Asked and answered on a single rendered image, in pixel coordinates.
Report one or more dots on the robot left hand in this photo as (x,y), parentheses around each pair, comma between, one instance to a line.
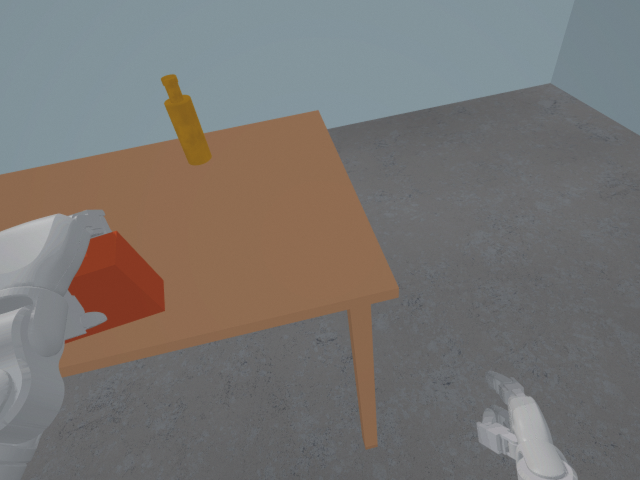
(47,253)

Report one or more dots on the right robot forearm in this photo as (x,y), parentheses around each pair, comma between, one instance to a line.
(541,460)

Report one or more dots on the table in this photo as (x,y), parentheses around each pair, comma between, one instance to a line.
(268,232)

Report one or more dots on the left robot forearm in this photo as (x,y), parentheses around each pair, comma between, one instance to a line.
(32,327)

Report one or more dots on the sponge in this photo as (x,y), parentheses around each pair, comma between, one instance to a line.
(115,280)

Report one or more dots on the robot right hand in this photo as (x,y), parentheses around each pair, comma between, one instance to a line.
(501,430)

